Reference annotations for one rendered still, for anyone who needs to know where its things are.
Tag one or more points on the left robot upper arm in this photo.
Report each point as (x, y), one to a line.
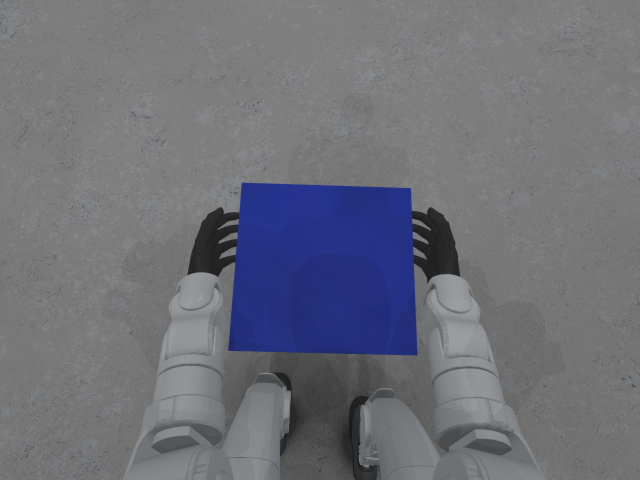
(199, 462)

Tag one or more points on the robot right hand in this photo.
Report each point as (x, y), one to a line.
(441, 254)

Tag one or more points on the robot left foot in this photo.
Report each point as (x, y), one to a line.
(285, 380)

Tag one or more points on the robot right forearm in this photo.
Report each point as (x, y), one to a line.
(470, 407)

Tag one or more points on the robot left hand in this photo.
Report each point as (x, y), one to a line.
(206, 251)

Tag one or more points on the robot left forearm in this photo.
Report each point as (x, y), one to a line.
(187, 409)

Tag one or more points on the right robot upper arm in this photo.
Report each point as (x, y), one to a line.
(470, 464)

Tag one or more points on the robot right shin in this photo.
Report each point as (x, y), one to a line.
(366, 458)

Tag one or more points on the carton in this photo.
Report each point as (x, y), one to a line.
(324, 269)

